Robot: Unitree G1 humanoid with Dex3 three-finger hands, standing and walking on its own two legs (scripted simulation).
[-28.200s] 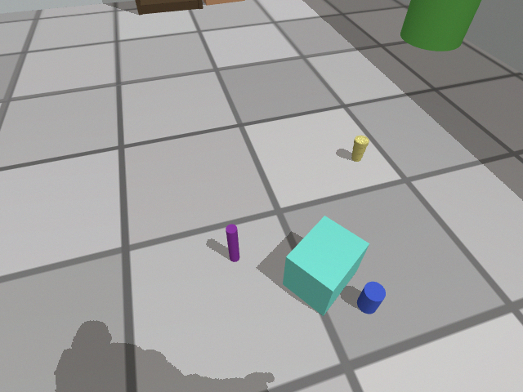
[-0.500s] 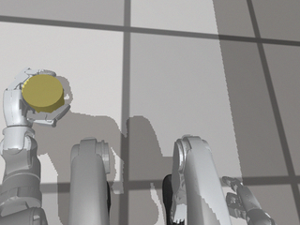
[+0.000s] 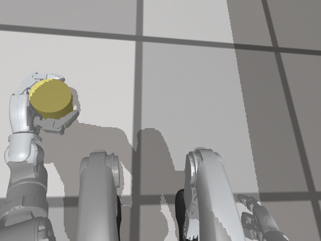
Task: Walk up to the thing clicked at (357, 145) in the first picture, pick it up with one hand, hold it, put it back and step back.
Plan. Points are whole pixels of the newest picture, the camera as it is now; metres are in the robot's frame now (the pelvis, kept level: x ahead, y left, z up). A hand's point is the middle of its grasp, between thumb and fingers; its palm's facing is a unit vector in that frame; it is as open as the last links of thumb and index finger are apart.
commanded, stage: lift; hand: left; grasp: from the side
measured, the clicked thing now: (57, 109) +0.42 +0.25 -0.05
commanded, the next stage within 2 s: none
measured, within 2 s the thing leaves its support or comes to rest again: neither
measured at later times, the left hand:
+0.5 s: hand (38, 93) +0.39 +0.23 +0.08, palm faces +0.10 -0.99 -0.04, open 9.8 cm
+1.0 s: hand out of the picture +0.38 +0.23 +0.26, palm faces +0.16 -0.99 -0.04, open 9.8 cm
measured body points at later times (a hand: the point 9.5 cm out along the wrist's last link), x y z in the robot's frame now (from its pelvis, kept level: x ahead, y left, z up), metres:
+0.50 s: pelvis +0.01 +0.00 +0.08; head +0.18 +0.04 +0.49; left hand +0.38 +0.28 +0.09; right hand +0.19 -0.25 -0.04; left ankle +0.09 +0.13 -0.34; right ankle +0.10 -0.13 -0.34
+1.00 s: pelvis +0.04 +0.01 +0.23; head +0.15 +0.04 +0.67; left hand +0.37 +0.28 +0.27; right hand +0.22 -0.23 +0.13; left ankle +0.09 +0.13 -0.34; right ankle +0.10 -0.13 -0.34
